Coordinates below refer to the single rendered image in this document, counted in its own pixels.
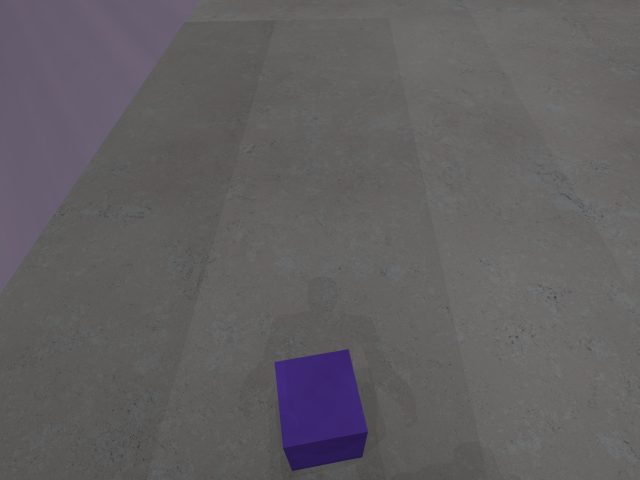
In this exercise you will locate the carton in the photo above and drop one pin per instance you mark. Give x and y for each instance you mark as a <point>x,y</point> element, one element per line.
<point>321,414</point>

